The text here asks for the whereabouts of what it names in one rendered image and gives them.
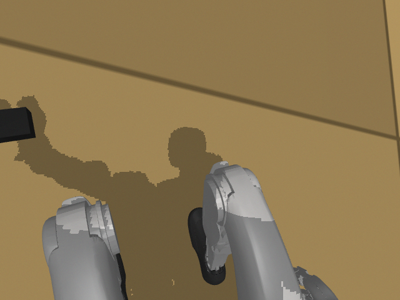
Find right robot foot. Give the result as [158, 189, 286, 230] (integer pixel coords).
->
[187, 207, 226, 285]

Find right robot hand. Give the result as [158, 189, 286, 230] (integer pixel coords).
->
[293, 266, 339, 300]

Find small box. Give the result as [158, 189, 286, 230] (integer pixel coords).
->
[0, 107, 36, 143]

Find left robot foot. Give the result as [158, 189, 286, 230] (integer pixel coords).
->
[116, 253, 128, 300]

